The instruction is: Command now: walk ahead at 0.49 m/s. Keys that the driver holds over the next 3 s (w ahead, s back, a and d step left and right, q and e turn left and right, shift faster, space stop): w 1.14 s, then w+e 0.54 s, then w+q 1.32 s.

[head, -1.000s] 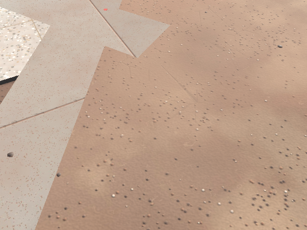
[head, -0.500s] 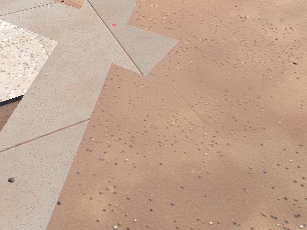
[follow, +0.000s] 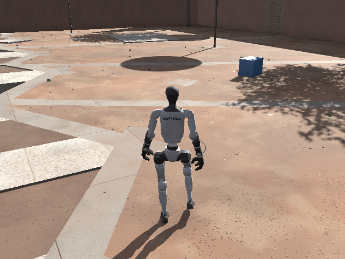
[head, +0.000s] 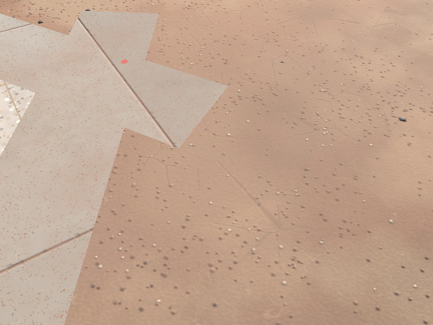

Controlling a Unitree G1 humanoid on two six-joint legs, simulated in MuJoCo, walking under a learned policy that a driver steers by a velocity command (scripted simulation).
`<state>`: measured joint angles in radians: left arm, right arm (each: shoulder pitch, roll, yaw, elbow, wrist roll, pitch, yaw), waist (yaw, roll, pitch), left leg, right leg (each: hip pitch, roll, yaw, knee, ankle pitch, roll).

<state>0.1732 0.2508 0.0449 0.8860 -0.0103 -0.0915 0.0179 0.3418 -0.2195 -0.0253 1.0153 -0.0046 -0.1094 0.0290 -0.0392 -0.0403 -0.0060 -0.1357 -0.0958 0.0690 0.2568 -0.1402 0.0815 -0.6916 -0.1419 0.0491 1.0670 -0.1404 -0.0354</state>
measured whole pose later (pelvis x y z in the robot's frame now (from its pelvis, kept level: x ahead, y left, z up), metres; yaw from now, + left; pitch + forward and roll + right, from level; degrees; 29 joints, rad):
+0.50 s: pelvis +0.28 -0.08 +0.00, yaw +0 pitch +1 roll -1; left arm 0.28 0.23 0.05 0.93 0.00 -0.11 -0.04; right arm 0.22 -0.28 -0.04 0.94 0.02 -0.09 0.00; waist 0.02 0.04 0.01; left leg -0.57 0.10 -0.03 1.12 -0.25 0.05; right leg -0.21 0.06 -0.07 0.32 -0.14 -0.07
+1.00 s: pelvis +0.56 -0.01 -0.01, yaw +0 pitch +2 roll +0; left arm 0.30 0.26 0.05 0.97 -0.02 -0.10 0.00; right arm 0.17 -0.24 -0.06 0.91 0.00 -0.10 0.03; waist 0.00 -0.03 0.02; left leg -0.34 -0.03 0.07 0.46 -0.15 0.07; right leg -0.42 -0.05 0.03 1.19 -0.35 -0.05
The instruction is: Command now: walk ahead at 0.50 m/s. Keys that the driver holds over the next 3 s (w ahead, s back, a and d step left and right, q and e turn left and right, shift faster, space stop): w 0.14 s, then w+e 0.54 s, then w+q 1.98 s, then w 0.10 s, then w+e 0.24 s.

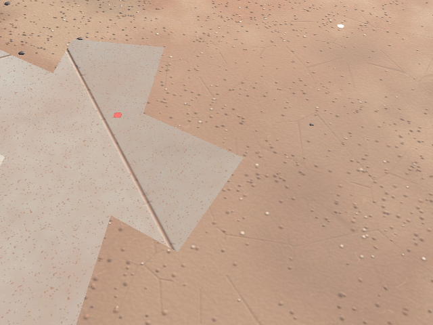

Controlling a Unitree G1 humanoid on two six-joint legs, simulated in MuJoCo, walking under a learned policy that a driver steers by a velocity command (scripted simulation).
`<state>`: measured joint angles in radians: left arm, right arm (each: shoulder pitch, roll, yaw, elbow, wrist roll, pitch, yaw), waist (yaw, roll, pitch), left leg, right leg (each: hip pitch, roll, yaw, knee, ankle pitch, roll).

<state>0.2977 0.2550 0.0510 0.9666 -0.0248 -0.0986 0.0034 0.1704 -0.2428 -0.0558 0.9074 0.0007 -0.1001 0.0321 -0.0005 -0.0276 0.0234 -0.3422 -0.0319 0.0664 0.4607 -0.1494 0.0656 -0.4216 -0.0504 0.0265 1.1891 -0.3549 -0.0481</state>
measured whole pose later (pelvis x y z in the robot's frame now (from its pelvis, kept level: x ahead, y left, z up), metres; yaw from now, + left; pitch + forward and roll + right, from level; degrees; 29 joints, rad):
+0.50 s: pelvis +0.28 -0.06 -0.02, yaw -8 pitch +2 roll +1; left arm 0.08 0.25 0.07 0.80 -0.02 -0.08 -0.04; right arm 0.31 -0.25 -0.05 0.99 0.00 -0.08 -0.01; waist -0.03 0.00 0.04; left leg -0.14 0.03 0.05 0.95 -0.46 0.00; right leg -0.50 0.04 -0.05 0.61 -0.15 -0.09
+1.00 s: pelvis +0.58 -0.07 -0.01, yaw -12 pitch +3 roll -1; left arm 0.34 0.29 0.07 0.88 0.00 -0.05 0.02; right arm 0.07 -0.27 -0.05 0.79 0.01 -0.11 0.04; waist 0.04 -0.01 0.00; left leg -0.49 -0.03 0.03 0.54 -0.09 0.09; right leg -0.04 0.04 0.04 0.61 -0.45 -0.04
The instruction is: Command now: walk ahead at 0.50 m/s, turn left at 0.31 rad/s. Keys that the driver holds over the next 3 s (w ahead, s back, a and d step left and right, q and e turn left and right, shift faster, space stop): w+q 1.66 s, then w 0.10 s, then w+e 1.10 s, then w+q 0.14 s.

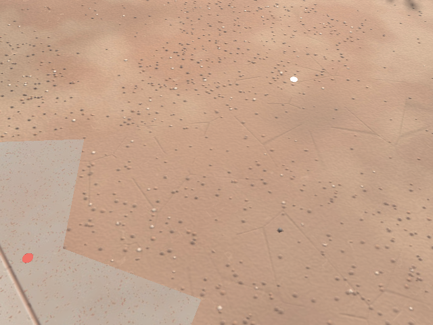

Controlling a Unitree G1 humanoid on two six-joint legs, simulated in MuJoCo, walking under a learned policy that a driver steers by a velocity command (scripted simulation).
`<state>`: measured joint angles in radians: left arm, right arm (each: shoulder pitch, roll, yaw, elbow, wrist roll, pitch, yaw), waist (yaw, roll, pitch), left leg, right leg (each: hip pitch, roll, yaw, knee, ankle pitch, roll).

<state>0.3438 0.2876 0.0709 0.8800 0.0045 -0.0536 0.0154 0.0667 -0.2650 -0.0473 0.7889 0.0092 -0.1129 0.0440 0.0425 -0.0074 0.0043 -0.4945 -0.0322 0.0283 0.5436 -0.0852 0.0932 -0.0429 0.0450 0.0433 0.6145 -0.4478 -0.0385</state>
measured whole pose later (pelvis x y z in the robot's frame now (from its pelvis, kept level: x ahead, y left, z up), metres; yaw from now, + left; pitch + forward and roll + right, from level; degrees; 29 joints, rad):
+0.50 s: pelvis +0.28 +0.01 +0.00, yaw +17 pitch +3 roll -1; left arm 0.01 0.25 0.05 0.67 0.01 -0.14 -0.01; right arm 0.42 -0.29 -0.07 0.81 0.02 -0.03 -0.02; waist -0.09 0.02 -0.01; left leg -0.10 -0.11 -0.26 0.61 -0.46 0.07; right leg -0.45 0.05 0.04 0.46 -0.06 -0.02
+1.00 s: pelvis +0.51 +0.13 +0.00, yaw +35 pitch +2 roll -2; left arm 0.34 0.31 0.08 0.86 -0.02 -0.05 0.01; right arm 0.06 -0.28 -0.06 0.58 0.02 -0.02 0.06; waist 0.07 0.02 0.04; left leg -0.53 0.02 0.04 0.59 -0.13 0.10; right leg 0.06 -0.08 -0.24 0.45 -0.47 0.05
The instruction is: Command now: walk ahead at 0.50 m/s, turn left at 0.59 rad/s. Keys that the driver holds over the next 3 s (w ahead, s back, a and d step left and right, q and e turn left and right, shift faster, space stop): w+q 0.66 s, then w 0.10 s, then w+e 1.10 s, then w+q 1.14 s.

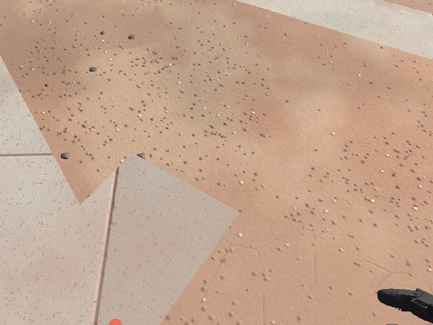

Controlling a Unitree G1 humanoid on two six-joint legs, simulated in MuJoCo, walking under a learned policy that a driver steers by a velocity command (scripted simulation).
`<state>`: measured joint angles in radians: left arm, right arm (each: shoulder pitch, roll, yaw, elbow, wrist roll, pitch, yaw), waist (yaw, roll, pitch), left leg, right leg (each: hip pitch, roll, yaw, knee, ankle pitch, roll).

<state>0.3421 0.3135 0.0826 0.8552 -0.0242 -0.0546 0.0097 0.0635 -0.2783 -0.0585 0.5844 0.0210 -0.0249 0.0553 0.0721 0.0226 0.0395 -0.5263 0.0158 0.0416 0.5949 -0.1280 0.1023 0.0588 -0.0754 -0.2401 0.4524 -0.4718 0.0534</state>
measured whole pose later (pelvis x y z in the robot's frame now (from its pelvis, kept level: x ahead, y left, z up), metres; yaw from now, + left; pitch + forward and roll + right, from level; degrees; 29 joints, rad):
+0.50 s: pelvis +0.28 +0.00 +0.01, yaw +17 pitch +2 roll -1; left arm 0.04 0.28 0.04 0.68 0.01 -0.12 -0.02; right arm 0.39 -0.31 -0.08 0.71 0.02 -0.02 -0.01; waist -0.07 0.01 0.00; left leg -0.14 -0.08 -0.23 0.68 -0.50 0.05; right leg -0.46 0.03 0.03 0.52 -0.10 -0.01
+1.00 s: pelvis +0.51 +0.12 +0.01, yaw +24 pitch +2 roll -1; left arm 0.42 0.30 0.05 0.90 -0.02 -0.05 -0.01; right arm 0.02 -0.25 -0.03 0.59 0.00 -0.07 0.03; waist 0.10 0.00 0.04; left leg -0.48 0.02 0.01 0.56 -0.10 0.03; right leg -0.07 -0.06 -0.04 0.62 -0.48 0.02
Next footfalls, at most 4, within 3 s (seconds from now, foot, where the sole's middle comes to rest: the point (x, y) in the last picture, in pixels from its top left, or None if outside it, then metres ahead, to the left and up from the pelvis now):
0.48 right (264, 323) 0.46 -0.08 -0.75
0.96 left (148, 270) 0.59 0.28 -0.75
1.48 right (211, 183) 0.93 0.12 -0.75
1.98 left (171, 120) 1.23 0.30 -0.75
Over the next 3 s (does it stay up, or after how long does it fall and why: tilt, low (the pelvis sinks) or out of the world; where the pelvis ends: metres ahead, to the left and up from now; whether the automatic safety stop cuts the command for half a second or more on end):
stays up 1.58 0.28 0.00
